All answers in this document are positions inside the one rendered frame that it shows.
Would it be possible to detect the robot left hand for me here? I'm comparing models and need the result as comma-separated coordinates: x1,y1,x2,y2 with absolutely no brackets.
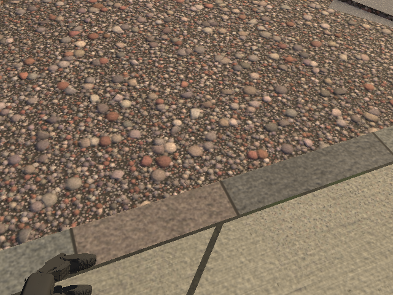
20,253,96,295

